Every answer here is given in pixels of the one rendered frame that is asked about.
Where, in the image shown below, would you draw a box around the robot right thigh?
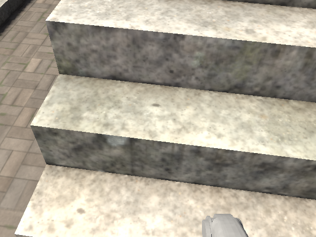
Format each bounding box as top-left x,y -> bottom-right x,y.
201,213 -> 249,237

